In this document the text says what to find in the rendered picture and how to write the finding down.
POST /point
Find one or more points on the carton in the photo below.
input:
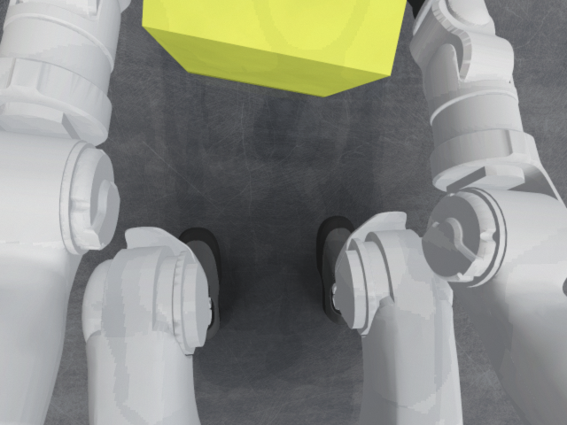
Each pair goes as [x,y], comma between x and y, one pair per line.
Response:
[313,47]

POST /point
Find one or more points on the robot right thigh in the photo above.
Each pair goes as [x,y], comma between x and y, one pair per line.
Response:
[410,367]

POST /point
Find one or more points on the robot left upper arm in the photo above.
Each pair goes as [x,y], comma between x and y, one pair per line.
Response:
[58,200]

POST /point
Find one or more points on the robot right hand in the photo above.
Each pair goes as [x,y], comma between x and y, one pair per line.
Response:
[416,4]

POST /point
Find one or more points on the left robot forearm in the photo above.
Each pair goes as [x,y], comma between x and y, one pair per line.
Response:
[56,59]

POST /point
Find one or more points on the robot right foot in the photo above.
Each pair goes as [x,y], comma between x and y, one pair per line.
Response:
[331,237]

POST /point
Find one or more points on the right robot forearm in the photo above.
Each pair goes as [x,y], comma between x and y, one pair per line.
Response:
[472,101]

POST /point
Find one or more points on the robot right upper arm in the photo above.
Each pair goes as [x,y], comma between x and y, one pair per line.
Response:
[504,255]

